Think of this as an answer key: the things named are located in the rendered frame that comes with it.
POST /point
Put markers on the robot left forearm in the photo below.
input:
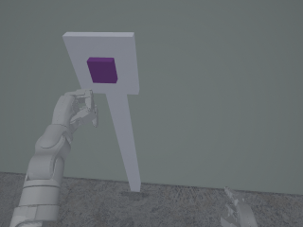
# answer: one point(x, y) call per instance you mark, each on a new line
point(38, 204)

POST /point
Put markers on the robot left hand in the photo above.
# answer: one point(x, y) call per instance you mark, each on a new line
point(68, 113)

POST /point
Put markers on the robot right hand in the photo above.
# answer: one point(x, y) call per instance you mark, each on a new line
point(242, 214)

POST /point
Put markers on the panel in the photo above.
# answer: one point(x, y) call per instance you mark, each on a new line
point(121, 46)

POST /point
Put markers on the button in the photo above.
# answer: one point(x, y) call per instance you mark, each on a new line
point(102, 70)

